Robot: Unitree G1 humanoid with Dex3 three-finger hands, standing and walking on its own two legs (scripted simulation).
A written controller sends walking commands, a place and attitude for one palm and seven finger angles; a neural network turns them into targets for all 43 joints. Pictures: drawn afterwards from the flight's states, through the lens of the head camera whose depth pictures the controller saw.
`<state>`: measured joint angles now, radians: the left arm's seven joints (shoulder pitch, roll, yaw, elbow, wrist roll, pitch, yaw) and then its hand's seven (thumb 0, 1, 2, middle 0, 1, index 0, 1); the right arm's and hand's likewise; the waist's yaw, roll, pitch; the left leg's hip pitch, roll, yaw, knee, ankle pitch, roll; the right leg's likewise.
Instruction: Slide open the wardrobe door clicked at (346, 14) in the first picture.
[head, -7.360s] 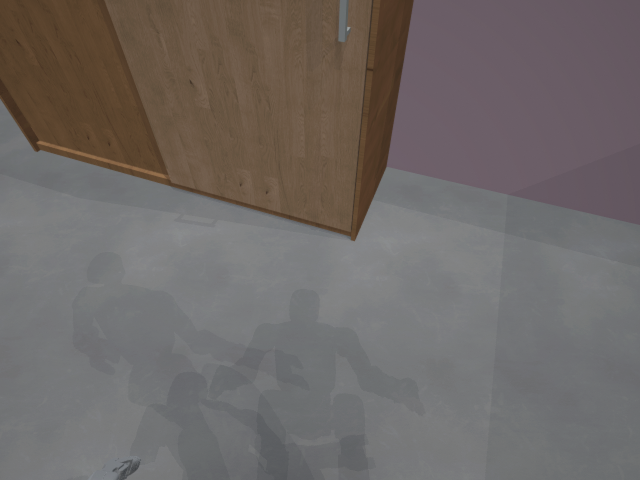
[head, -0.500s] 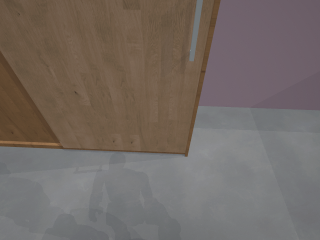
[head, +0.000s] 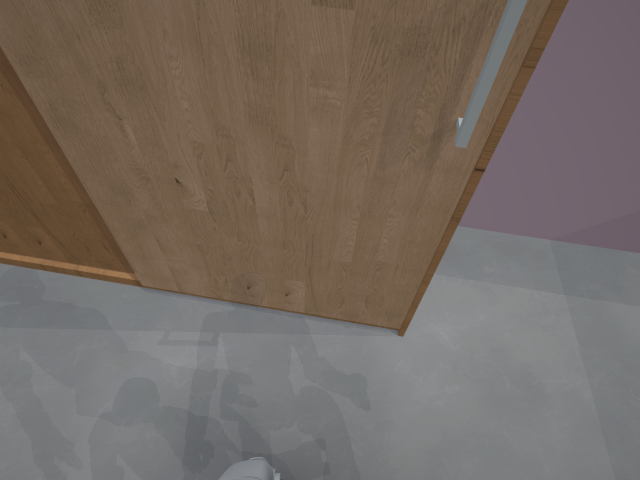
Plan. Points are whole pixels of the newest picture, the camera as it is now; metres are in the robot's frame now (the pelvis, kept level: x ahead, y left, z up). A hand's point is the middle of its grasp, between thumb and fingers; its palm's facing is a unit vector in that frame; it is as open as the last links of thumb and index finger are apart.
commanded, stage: take the last steps up to it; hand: right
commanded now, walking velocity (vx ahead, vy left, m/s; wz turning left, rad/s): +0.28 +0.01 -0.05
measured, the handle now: (489, 58) +0.64 -0.17 +0.22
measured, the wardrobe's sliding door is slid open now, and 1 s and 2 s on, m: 0.00 0.00 0.00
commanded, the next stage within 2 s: come to a stop and stand still in 0.32 s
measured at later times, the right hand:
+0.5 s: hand out of the picture +0.12 -0.19 -0.17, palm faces +0.10 +0.99 -0.13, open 7.4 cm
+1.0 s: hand (432, 430) +0.22 -0.14 -0.13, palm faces +0.06 +0.96 -0.29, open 7.4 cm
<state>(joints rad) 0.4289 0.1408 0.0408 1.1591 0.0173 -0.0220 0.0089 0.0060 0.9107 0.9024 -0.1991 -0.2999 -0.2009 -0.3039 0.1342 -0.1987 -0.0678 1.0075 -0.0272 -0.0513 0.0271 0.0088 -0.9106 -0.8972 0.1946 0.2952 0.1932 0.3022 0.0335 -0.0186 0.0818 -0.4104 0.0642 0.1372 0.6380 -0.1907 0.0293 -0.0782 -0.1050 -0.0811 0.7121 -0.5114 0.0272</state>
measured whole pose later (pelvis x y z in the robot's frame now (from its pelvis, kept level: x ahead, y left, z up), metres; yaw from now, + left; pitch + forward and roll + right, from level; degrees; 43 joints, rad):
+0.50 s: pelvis +0.16 -0.02 +0.02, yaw -1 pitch -2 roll +1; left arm 0.17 0.13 0.03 1.02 0.01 -0.06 0.02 -0.01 0.93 0.90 -0.20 -0.30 -0.20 -0.30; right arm 0.33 -0.16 -0.04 1.14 -0.02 0.00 -0.01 0.01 -0.91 -0.90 0.20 0.30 0.19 0.30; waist -0.03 0.04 0.05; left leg -0.30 0.05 0.09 0.94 -0.49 -0.01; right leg -0.29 -0.05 -0.16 0.55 -0.23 -0.05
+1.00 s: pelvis +0.17 +0.05 +0.02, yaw -1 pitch -1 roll -3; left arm 0.20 0.21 0.07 1.03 0.02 0.07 0.00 0.00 0.91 0.90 -0.20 -0.30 -0.20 -0.30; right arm 0.20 -0.15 -0.04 0.99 -0.03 0.01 -0.03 0.01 -0.91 -0.90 0.20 0.30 0.20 0.30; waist -0.01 -0.05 0.07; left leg -0.28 0.06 0.07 0.54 -0.24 0.03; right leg -0.43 0.00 -0.01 1.03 -0.41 0.04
